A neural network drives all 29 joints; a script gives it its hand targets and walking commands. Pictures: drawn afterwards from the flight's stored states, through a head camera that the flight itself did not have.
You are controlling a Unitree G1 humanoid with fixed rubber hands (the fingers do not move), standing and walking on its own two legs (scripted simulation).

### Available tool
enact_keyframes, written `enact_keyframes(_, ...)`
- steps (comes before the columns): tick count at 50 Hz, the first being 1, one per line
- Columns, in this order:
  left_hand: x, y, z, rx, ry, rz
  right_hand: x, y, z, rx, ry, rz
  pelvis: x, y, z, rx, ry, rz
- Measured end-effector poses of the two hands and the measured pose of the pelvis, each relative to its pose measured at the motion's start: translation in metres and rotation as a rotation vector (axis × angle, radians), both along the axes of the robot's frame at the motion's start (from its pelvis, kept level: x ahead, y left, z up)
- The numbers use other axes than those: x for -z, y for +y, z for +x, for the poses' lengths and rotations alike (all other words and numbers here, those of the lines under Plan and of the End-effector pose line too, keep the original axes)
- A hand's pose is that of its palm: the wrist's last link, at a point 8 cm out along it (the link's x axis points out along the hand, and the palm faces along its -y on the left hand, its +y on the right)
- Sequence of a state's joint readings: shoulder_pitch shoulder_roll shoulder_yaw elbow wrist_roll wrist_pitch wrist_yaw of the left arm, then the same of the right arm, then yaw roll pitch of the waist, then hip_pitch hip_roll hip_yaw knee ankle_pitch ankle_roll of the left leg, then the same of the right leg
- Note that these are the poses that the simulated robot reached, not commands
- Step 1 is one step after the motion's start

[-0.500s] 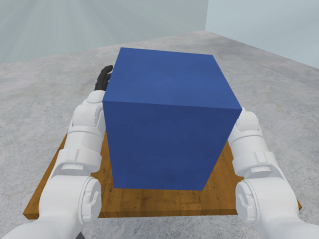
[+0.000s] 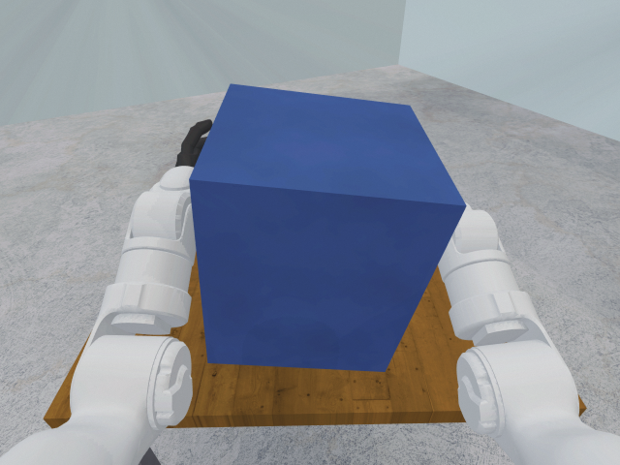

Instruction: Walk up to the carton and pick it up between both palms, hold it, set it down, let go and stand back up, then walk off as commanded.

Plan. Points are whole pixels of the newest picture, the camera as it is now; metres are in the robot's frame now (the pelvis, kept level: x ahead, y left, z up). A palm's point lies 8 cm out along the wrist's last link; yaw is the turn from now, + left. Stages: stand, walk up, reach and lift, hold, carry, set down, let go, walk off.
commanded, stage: hold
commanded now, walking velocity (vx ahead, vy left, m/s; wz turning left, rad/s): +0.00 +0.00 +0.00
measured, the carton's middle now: (310, 232) +0.33 +0.01 +0.21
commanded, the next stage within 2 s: none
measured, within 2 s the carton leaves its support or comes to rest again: neither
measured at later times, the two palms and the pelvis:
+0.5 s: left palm (190, 174) +0.37 +0.15 +0.27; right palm (436, 191) +0.38 -0.15 +0.24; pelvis -0.01 +0.00 +0.00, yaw +0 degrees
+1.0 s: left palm (187, 174) +0.38 +0.15 +0.26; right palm (427, 190) +0.39 -0.14 +0.23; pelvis -0.01 +0.00 +0.00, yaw +0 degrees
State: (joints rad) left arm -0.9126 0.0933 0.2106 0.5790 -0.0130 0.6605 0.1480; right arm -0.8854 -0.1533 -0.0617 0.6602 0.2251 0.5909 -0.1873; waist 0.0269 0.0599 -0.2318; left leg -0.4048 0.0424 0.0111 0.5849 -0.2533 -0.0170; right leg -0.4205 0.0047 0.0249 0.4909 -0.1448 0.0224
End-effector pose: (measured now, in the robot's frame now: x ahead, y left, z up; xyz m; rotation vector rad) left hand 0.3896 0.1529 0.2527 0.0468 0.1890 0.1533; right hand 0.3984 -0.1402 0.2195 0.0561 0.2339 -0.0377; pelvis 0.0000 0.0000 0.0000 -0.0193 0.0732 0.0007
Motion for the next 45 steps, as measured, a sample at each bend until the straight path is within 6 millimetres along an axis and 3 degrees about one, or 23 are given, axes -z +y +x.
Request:
enact_keyframes(18,-0.010,-0.006,-0.021,0.007,-0.020,-0.001,-0.013,-0.006,-0.020,0.007,-0.017,0.036,0.001,-0.001,-0.015,-0.001,-0.026,0.002)
enact_keyframes(27,-0.016,-0.006,-0.017,0.007,-0.033,0.011,-0.019,-0.007,-0.015,0.011,-0.028,0.053,0.000,-0.002,-0.012,-0.001,-0.021,0.002)
enact_keyframes(45,-0.010,0.002,-0.005,0.002,0.002,0.015,-0.014,0.001,-0.004,0.001,0.003,0.006,-0.001,-0.001,-0.004,-0.001,-0.006,0.000)
